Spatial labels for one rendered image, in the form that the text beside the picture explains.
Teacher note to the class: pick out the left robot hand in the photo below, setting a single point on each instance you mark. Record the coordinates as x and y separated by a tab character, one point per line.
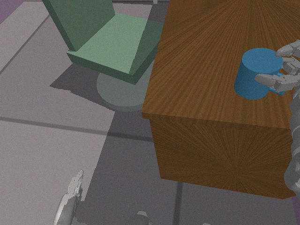
66	211

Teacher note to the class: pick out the right robot hand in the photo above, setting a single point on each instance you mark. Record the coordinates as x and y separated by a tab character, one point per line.
291	66

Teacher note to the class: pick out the mug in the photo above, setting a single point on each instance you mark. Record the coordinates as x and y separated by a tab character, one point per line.
253	62

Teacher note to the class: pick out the desk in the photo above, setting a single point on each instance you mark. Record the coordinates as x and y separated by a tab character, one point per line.
204	133

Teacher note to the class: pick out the right robot arm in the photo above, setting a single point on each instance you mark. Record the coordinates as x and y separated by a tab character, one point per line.
292	174

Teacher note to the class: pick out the office chair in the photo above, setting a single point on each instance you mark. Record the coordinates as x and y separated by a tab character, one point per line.
121	47

